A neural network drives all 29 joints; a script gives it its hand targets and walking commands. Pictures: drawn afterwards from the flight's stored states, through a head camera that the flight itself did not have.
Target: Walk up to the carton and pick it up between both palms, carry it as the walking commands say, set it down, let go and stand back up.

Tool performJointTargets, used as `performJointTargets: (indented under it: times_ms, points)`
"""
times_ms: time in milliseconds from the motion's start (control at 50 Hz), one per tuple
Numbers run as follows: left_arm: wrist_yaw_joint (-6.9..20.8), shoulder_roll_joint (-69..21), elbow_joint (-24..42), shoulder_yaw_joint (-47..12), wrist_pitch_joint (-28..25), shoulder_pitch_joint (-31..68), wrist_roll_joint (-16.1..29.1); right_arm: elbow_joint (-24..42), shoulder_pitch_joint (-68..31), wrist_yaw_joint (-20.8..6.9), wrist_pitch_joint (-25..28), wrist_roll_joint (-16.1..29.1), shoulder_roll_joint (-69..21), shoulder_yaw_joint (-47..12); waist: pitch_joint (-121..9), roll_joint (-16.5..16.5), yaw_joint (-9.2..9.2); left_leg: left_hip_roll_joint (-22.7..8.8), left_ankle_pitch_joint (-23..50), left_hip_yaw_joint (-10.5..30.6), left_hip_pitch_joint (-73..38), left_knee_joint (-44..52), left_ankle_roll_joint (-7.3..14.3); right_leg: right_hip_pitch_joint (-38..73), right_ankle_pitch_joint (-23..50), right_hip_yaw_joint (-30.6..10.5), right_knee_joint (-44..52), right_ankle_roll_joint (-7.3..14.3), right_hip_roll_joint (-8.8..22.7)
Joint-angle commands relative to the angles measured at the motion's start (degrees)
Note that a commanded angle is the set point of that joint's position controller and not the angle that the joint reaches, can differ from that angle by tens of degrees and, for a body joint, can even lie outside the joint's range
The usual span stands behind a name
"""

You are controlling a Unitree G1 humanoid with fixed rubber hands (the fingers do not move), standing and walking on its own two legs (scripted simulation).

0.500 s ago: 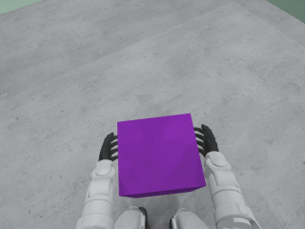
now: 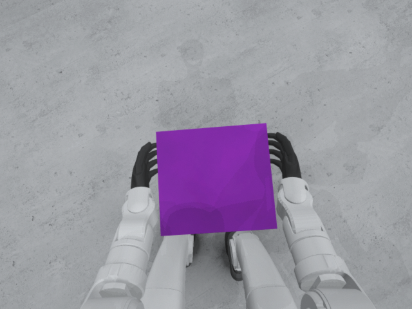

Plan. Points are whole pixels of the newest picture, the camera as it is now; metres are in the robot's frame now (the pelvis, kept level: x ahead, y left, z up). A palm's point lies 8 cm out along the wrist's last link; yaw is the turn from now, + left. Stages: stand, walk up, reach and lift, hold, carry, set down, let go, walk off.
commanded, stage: set down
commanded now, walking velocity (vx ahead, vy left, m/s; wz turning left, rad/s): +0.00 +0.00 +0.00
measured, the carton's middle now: (214, 179) +0.33 +0.00 -0.20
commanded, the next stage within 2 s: none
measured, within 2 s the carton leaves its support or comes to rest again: neither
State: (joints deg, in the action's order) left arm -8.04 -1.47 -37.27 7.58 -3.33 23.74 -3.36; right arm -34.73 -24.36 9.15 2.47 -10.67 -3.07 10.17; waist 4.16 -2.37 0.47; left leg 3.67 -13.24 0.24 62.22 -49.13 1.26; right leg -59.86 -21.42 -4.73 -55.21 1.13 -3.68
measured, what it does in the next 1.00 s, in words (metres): lowers itself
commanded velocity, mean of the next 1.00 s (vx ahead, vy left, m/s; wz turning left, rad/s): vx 0.00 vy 0.00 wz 0.00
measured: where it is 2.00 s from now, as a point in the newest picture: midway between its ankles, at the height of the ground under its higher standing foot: (211, 256)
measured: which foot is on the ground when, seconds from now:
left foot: down 0.00-1.00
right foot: down 0.00-1.00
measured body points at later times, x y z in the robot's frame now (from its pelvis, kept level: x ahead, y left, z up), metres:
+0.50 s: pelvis -0.02 +0.00 -0.06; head +0.28 +0.00 +0.28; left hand +0.37 +0.15 -0.22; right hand +0.38 -0.14 -0.21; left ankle +0.08 +0.10 -0.67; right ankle +0.03 -0.11 -0.67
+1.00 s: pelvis -0.05 +0.01 -0.14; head +0.27 +0.02 +0.17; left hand +0.39 +0.16 -0.31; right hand +0.41 -0.14 -0.29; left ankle +0.08 +0.11 -0.67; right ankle +0.03 -0.10 -0.67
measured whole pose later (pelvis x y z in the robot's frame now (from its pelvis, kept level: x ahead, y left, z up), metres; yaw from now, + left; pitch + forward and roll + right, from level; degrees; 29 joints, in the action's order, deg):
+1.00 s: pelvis -0.05 +0.01 -0.14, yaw +0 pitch +42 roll +0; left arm -11.5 6.3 -42.2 6.1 1.3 49.4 2.7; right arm -40.4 -51.0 10.2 -2.6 -2.6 4.8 10.0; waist 4.2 -1.5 -0.2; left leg 4.0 -18.1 0.2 104.2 -80.5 1.3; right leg -100.4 -27.4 -2.1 -86.0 0.0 -4.6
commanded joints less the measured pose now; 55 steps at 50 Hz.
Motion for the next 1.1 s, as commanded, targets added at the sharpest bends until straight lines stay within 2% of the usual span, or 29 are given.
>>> performJointTargets:
  times_ms: [0,160,180,340,420,640,900,1080]
  points:
    - [-0.8,-6.7,9.8,-14.6,-6.0,23.4,2.1,2.0,-18.0,0.6,5.2,10.2,-10.1,-15.0,-46.5,5.6,-0.67,0.3,17.9,7.7,-31.8,-6.9,2.0,0.6,13.4,1.1,1.4,-1.0,-1.6]
    - [-1.2,-8.2,11.0,-16.2,-6.4,23.2,2.8,3.8,-18.2,0.4,5.8,11.2,-9.8,-15.0,-58.8,6.7,-1.20,0.6,26.1,8.1,-31.9,-12.8,1.2,-3.6,18.3,0.9,-3.7,-1.5,-2.1]
    - [-1.4,-7.2,12.9,-15.9,-6.0,27.8,3.5,5.3,-22.3,0.5,5.3,11.8,-9.8,-15.0,-59.7,6.4,-1.14,0.6,24.3,8.1,-30.9,-13.5,1.2,-4.1,16.7,0.7,-4.1,-1.6,-2.2]
    - [-1.5,-5.7,9.2,-13.3,-4.5,30.9,3.4,4.0,-26.1,1.1,3.3,12.1,-11.4,-14.3,-61.2,4.0,-0.09,1.6,17.1,6.1,-21.0,-18.1,0.9,-4.8,15.0,0.4,-7.3,-2.3,-2.3]
    - [-1.3,-5.6,7.4,-12.2,-3.9,34.2,3.5,2.4,-28.7,1.4,2.4,12.2,-12.4,-13.6,-60.4,3.3,-0.16,2.0,13.5,5.5,-15.3,-20.6,0.7,-6.9,12.9,0.3,-9.1,-2.6,-2.5]
    - [-2.6,-4.0,7.9,-12.3,-2.1,43.6,5.0,1.2,-37.0,1.8,0.3,14.0,-10.6,-12.0,-66.9,4.8,-0.34,2.2,11.4,4.6,-12.2,-27.5,0.1,-14.2,9.7,1.9,-16.3,-2.5,-3.2]
    - [-4.1,-3.6,6.6,-13.8,1.2,54.3,7.2,-2.4,-47.1,1.5,-2.3,16.5,-8.0,-10.3,-67.3,7.2,-2.02,2.2,4.4,4.6,-8.0,-33.6,-0.6,-25.6,2.6,4.0,-24.0,-2.0,-3.5]
    - [-4.2,-3.9,5.2,-14.2,2.5,60.8,8.3,-4.3,-53.2,0.8,-3.5,17.7,-8.3,-10.3,-68.8,8.0,-2.06,2.5,4.0,4.3,-4.6,-38.6,-0.7,-30.3,2.5,4.5,-29.7,-1.9,-4.0]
